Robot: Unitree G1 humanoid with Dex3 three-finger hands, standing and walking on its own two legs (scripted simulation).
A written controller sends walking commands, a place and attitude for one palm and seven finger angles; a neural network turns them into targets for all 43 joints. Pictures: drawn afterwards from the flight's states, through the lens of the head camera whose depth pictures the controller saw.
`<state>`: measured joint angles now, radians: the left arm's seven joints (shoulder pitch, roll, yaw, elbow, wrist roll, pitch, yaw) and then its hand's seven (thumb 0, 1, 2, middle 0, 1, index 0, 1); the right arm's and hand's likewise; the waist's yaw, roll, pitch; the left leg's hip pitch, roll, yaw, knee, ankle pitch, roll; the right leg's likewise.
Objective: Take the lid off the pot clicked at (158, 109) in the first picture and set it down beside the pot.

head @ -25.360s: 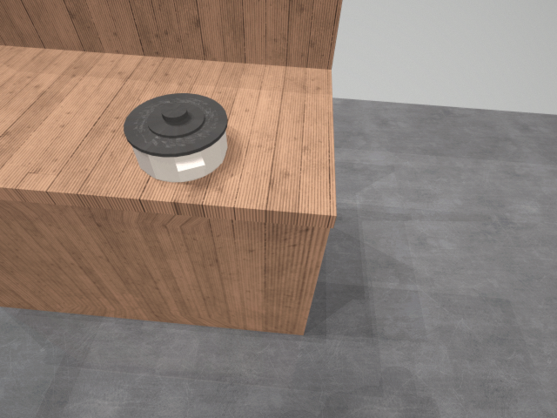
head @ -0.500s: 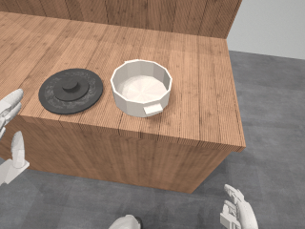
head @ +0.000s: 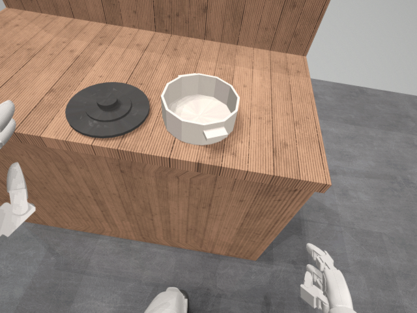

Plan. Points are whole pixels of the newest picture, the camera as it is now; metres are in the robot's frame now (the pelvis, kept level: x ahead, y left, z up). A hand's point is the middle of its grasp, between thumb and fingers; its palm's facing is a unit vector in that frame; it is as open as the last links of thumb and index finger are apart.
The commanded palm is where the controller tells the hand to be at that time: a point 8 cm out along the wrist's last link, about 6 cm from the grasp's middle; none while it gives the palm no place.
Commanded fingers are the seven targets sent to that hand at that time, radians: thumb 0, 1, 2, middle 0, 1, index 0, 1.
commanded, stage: step back with the hand held close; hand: left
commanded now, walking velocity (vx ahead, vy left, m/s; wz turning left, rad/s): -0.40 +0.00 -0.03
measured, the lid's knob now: (107, 100) +0.57 +0.30 +0.02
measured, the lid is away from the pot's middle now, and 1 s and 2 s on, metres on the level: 0.24 0.24 0.24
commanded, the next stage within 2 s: stop stepping back and stand still in 0.42 s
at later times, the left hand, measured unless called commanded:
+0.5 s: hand out of the picture +0.12 +0.24 +0.20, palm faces +0.14 -0.89 -0.44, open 7.5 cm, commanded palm none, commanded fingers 0.00 0.90 0.90 -0.20 -0.30 -0.20 -0.30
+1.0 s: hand out of the picture +0.01 +0.28 +0.19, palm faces +0.34 -0.88 -0.35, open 7.5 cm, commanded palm -0.06 +0.32 +0.21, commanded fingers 0.00 0.90 0.90 -0.20 -0.30 -0.20 -0.30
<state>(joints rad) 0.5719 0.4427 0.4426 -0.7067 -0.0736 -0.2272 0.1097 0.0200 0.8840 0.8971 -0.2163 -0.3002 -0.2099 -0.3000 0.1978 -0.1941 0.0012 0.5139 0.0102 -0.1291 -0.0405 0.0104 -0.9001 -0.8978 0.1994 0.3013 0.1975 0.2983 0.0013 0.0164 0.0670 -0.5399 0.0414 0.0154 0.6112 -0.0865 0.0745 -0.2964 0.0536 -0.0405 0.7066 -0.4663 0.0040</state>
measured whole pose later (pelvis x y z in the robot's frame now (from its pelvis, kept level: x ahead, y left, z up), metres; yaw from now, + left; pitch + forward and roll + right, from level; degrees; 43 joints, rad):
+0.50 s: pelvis -0.10 +0.04 +0.02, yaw -5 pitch +2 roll -5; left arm 0.69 0.47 0.42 -0.82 -0.09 -0.18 0.11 0.02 0.89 0.90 -0.21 -0.30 -0.21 -0.30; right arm 0.18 -0.14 0.00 0.53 0.01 -0.12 0.01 0.01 -0.90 -0.90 0.20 0.30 0.20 0.30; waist -0.03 -0.03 0.07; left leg -0.40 0.07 0.08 0.49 -0.14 0.07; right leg -0.46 0.05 -0.02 0.85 -0.47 0.03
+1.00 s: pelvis -0.21 +0.04 +0.01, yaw -2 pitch +0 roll -1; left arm 0.53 0.42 0.41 -0.59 -0.07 -0.18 0.14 0.02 0.89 0.90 -0.21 -0.30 -0.21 -0.30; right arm 0.28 -0.15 0.00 0.58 0.03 -0.14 -0.03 0.01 -0.90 -0.90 0.20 0.30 0.20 0.30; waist -0.06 -0.07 -0.03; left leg -0.33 0.02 -0.01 0.65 -0.33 0.03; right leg -0.44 0.04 -0.01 0.96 -0.47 0.01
